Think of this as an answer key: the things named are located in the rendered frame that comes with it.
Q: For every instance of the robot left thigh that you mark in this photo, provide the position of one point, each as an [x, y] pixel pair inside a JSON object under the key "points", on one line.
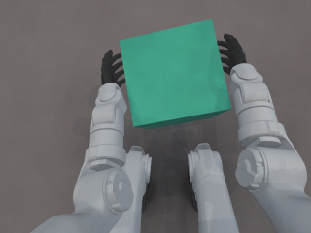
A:
{"points": [[138, 168]]}

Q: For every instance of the robot left upper arm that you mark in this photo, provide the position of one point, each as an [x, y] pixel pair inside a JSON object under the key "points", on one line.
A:
{"points": [[100, 198]]}

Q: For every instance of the carton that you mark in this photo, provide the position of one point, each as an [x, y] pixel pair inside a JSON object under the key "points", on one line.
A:
{"points": [[174, 76]]}

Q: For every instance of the robot right foot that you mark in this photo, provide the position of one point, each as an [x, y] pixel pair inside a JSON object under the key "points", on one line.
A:
{"points": [[194, 202]]}

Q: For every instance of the robot right upper arm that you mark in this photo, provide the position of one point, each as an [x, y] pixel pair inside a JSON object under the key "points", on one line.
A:
{"points": [[276, 178]]}

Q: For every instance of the robot right hand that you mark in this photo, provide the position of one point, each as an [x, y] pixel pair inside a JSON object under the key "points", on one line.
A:
{"points": [[234, 53]]}

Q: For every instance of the robot right forearm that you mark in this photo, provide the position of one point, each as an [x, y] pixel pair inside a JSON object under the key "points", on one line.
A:
{"points": [[255, 112]]}

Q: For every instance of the robot left forearm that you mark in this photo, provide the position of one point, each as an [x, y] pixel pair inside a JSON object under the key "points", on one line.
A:
{"points": [[106, 131]]}

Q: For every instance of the robot left hand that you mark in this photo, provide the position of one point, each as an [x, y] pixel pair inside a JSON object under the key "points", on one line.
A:
{"points": [[108, 71]]}

